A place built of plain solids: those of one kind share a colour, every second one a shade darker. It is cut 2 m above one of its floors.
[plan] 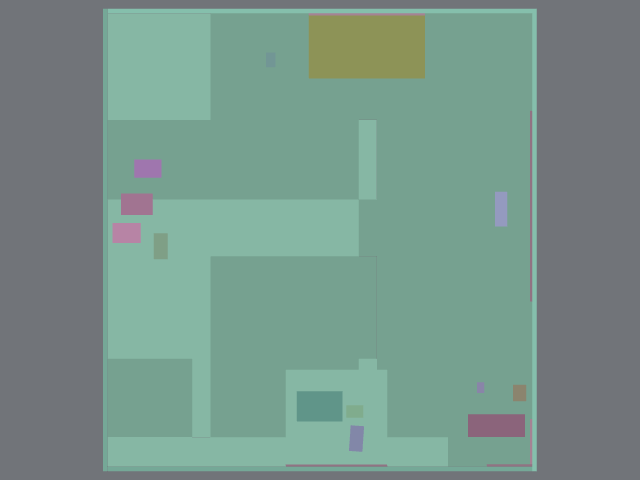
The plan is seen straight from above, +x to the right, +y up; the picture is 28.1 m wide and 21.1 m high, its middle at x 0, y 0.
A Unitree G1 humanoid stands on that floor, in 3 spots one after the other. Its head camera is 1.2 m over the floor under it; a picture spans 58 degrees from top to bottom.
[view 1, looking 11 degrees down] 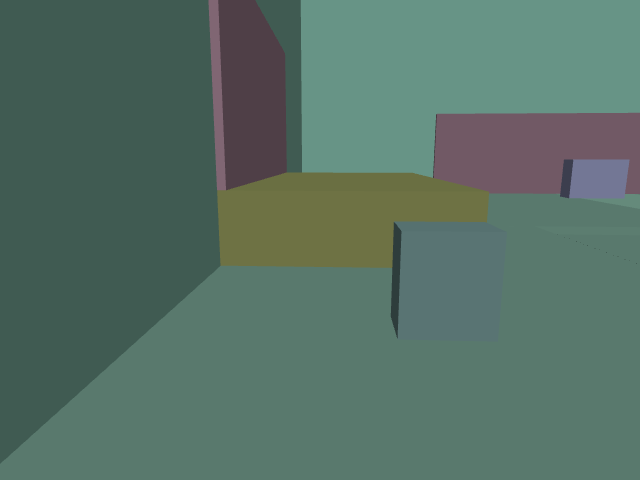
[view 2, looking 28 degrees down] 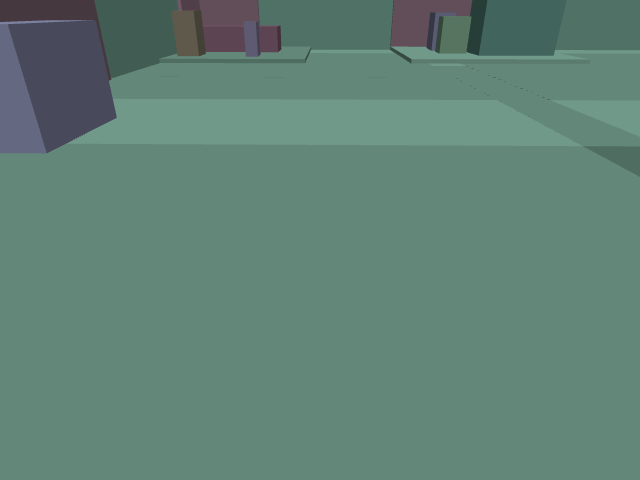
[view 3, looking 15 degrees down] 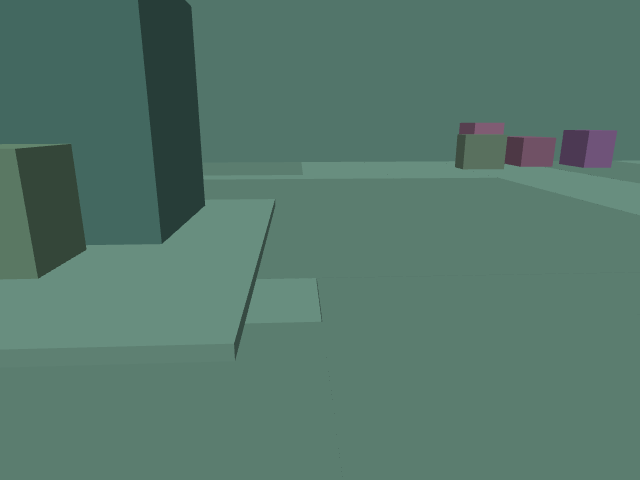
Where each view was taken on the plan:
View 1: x -5.10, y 8.62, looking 3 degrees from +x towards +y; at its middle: stage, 4.69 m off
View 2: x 5.05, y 6.07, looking -89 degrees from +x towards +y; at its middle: floor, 2.56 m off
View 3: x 4.99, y -5.36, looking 177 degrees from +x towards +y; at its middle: floor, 4.64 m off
